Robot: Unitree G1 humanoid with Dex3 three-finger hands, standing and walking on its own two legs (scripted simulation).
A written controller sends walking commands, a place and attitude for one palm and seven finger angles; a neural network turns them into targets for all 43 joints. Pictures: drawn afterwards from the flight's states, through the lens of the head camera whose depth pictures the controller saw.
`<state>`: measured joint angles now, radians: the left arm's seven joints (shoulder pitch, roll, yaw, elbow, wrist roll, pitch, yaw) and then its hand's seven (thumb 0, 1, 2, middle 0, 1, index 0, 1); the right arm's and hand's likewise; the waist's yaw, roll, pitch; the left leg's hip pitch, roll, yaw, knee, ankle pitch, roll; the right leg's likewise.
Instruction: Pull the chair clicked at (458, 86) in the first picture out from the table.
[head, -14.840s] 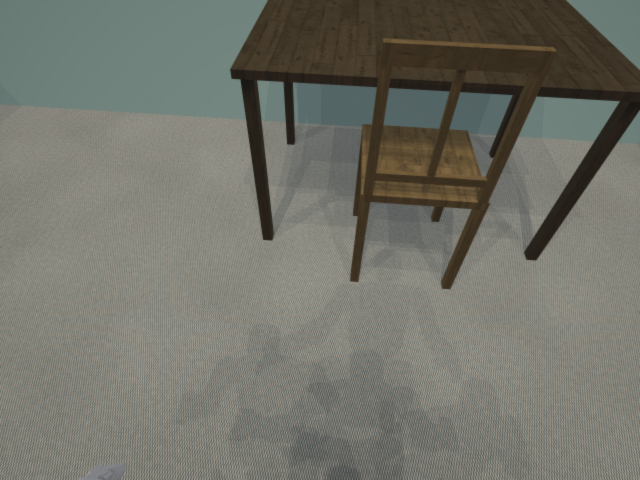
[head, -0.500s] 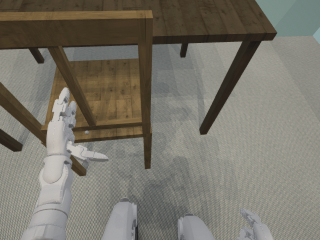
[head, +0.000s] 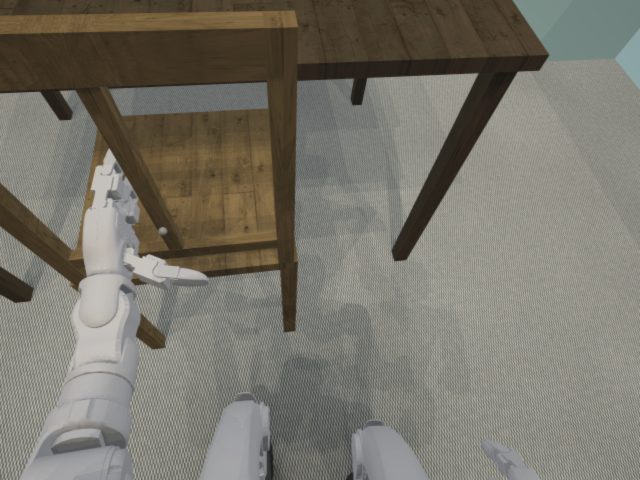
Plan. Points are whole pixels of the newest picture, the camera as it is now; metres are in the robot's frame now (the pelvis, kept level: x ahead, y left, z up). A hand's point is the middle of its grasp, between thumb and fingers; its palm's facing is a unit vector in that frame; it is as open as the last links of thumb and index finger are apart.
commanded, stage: push the fingers through the gap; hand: left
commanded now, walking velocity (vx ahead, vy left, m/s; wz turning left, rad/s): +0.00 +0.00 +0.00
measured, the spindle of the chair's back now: (144, 185) +0.46 +0.23 +0.05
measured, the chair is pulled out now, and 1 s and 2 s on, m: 0.00 0.00 0.02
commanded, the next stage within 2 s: hook a spindle and tug to test in 0.70 s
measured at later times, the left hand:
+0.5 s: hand (171, 207) +0.44 +0.20 +0.03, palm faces +0.17 -0.99 -0.02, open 16.9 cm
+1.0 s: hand (170, 206) +0.44 +0.20 +0.02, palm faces +0.16 -0.99 -0.01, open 16.5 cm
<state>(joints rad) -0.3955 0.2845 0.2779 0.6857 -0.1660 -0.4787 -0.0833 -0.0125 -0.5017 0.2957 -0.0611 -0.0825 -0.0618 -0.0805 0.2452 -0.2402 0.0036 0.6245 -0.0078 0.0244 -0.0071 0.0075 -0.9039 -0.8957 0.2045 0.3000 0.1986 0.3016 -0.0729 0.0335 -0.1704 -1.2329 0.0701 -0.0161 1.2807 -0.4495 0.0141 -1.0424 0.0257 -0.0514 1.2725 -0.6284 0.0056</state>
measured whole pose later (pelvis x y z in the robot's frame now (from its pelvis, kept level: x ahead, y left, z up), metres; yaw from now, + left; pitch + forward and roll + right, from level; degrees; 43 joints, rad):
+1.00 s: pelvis +0.01 +0.00 +0.00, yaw +0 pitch +25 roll -4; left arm -0.54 0.32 0.33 0.85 -0.13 -0.51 -0.09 -0.01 -0.50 0.30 -0.12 -0.25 -0.12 -0.25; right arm 0.25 -0.24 0.00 0.63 -0.02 0.09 0.01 0.00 -0.90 -0.90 0.20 0.30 0.20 0.30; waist -0.10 0.03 -0.16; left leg -1.26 0.07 -0.02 1.29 -0.46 0.01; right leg -1.07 0.03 -0.05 1.27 -0.64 0.00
